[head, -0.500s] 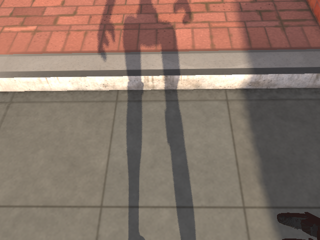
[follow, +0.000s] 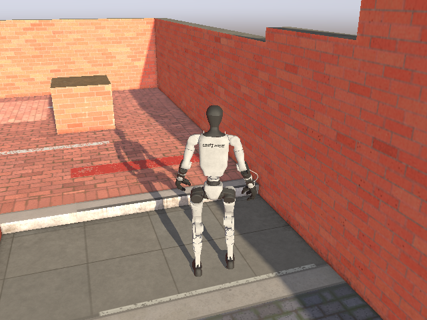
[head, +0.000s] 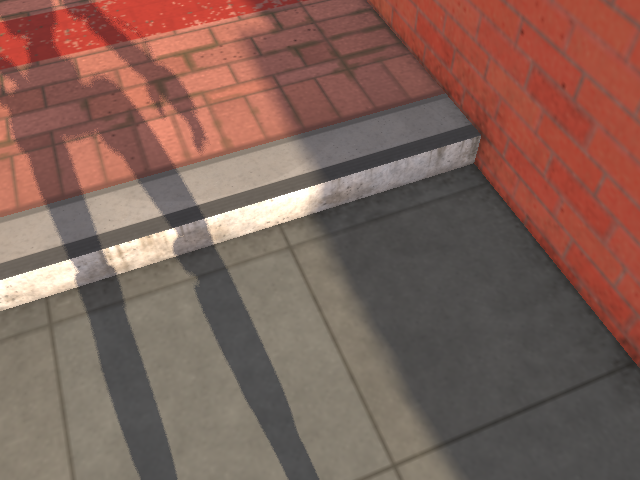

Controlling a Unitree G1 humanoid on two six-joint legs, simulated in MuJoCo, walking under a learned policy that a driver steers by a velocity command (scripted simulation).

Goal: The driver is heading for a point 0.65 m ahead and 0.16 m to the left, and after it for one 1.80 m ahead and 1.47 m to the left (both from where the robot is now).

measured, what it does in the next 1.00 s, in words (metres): walks ahead, turning left: right foot, then left foot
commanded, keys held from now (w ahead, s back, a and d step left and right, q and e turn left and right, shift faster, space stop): w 0.02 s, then w+q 0.90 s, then q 0.02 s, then no key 0.02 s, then q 0.04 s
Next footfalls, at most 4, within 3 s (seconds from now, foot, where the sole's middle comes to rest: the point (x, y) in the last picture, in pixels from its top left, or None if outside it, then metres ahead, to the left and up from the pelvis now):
0.04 right None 0.08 -0.13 -0.78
0.54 left None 0.36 0.16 -0.78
1.02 right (283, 382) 0.68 0.08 -0.78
1.48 left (191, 435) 0.57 0.28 -0.78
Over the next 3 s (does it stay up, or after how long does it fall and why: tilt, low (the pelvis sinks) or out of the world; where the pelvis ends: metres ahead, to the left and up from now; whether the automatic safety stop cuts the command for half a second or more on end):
stays up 0.88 0.41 0.00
